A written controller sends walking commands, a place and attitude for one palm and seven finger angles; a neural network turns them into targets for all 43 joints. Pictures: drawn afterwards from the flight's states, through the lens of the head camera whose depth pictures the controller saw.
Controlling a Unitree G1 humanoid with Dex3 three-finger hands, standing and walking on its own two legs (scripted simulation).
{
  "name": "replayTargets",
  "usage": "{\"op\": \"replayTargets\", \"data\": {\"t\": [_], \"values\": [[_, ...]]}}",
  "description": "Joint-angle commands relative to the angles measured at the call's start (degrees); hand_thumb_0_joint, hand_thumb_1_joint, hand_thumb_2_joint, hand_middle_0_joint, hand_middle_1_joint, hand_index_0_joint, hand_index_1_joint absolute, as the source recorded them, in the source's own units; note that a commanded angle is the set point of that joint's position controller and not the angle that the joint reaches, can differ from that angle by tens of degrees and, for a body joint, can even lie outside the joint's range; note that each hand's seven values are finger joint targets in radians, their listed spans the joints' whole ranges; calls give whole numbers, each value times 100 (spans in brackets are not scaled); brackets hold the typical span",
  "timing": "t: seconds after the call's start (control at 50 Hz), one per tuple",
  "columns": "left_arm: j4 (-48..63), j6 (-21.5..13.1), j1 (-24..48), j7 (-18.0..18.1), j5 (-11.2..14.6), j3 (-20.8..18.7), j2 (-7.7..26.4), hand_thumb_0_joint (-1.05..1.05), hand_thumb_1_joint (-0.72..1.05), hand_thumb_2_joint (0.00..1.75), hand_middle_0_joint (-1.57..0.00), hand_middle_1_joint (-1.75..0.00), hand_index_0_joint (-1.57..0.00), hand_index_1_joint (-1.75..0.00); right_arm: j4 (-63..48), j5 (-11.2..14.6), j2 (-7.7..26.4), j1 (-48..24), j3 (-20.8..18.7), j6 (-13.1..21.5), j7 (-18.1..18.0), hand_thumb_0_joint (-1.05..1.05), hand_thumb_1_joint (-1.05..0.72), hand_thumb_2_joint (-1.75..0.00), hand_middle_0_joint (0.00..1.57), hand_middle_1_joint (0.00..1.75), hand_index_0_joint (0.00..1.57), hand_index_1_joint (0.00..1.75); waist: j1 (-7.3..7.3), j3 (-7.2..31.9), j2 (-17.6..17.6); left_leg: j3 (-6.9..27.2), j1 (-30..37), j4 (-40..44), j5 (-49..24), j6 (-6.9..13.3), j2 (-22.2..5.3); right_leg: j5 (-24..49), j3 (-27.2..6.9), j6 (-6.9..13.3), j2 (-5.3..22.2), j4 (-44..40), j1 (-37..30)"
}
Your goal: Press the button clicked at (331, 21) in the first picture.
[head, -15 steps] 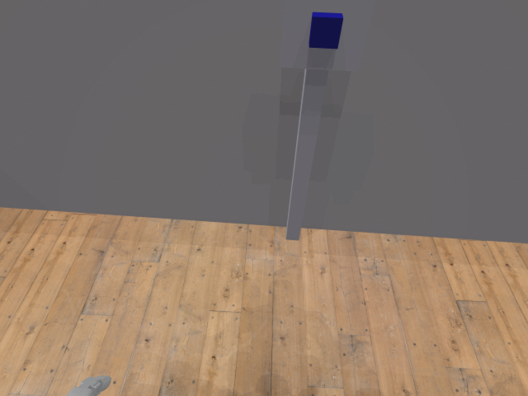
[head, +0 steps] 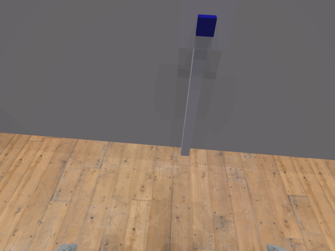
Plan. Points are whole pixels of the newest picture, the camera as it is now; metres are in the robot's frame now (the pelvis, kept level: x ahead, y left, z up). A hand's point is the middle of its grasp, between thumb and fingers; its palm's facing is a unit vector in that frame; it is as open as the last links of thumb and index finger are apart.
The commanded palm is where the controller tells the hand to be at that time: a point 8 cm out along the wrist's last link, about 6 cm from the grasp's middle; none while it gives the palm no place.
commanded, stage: stand and wait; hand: left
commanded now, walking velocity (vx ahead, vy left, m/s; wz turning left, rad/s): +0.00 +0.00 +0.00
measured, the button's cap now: (205, 25) +0.86 -0.09 +0.17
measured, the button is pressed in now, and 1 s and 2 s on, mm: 0 0 0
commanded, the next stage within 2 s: look at it before walking up in 0.52 s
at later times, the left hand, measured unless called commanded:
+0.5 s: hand out of the picture +0.06 +0.24 -0.15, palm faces -0.04 -0.94 -0.33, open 7.4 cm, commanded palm none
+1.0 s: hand out of the picture +0.05 +0.23 -0.15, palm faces -0.04 -0.94 -0.33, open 7.4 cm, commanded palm none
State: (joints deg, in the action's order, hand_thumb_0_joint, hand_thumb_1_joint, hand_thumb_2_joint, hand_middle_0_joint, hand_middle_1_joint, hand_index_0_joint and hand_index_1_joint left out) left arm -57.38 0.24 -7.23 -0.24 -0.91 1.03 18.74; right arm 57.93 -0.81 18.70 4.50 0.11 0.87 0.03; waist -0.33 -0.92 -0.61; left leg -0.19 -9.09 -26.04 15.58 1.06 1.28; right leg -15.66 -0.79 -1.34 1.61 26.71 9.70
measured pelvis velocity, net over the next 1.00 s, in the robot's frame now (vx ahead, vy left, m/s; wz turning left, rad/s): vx -0.02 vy -0.01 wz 0.00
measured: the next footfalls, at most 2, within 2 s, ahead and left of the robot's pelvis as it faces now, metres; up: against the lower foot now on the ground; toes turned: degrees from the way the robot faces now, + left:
none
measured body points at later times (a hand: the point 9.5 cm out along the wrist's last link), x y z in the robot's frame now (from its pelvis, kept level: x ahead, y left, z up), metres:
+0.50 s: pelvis -0.02 -0.01 +0.00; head -0.02 -0.01 +0.45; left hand +0.06 +0.29 -0.13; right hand +0.06 -0.31 -0.13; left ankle -0.02 +0.11 -0.74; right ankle -0.01 -0.13 -0.74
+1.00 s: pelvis -0.02 -0.01 +0.01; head -0.02 -0.01 +0.46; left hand +0.05 +0.28 -0.13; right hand +0.05 -0.31 -0.13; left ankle -0.02 +0.11 -0.74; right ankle -0.01 -0.14 -0.74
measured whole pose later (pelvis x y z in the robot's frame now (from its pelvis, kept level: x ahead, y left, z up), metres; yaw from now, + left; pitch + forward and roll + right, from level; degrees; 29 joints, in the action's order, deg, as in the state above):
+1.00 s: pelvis -0.02 -0.01 +0.01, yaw +0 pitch -2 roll +0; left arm -62.5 -0.3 -8.0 -0.5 -1.0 0.6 19.2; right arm 64.3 -0.4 19.4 6.8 0.0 0.9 0.2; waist 0.0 -1.9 -0.1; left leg 0.1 -8.3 -21.1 11.1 -0.2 0.0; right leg -11.2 -0.4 -0.2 0.4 21.9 9.0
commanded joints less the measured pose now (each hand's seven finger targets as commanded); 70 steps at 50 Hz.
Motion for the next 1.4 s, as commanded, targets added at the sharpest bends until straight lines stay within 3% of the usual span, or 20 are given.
{"op": "replayTargets", "data": {"t": [0.0,0.6,1.1,1.24,1.26,1.32,1.38], "values": [[352,-140,275,103,28,-308,1236,0,90,90,-20,-30,-20,-30,-339,-1,1215,-278,-276,114,-92,0,-90,-90,20,30,20,30,41,447,56,510,155,434,-1521,138,-720,1451,-428,309,512,-361,-139],[-81,-153,237,74,24,-294,1267,0,90,90,-20,-30,-20,-30,195,24,1248,-65,-221,106,-61,0,-90,-90,20,30,20,30,18,108,19,640,-35,875,-614,75,-740,392,-603,311,530,-889,-5],[-149,-196,170,81,26,-296,1265,0,90,90,-20,-30,-20,-30,254,40,1238,-52,-216,121,-71,0,-90,-90,20,30,20,30,31,350,13,581,214,814,-1138,41,-793,1114,-572,315,562,-878,-196],[-133,-175,181,73,23,-298,1265,0,90,90,-20,-30,-20,-30,256,30,1262,-84,-224,114,-79,0,-90,-90,20,30,20,30,23,236,63,557,257,859,-1035,37,-811,1033,-626,319,516,-905,-78],[-114,-140,199,70,19,-302,1228,0,90,90,-20,-30,-20,-30,246,30,1203,-21,-224,105,-92,0,-90,-90,20,30,20,30,37,217,62,484,268,787,-1041,24,-834,1146,-650,316,496,-833,-24],[-78,48,-153,104,25,-235,640,0,90,90,-20,-30,-20,-30,216,15,570,358,-150,-16,-134,0,-90,-90,20,30,20,30,63,265,62,199,302,438,-1249,-79,-882,1695,-709,253,455,-423,211],[139,147,-244,77,0,-313,647,0,90,90,-20,-30,-20,-30,-4,12,705,443,-266,-89,-180,0,-90,-90,20,30,20,30,68,223,148,190,312,318,-1245,8,-1088,1729,-662,237,262,70,597]]}}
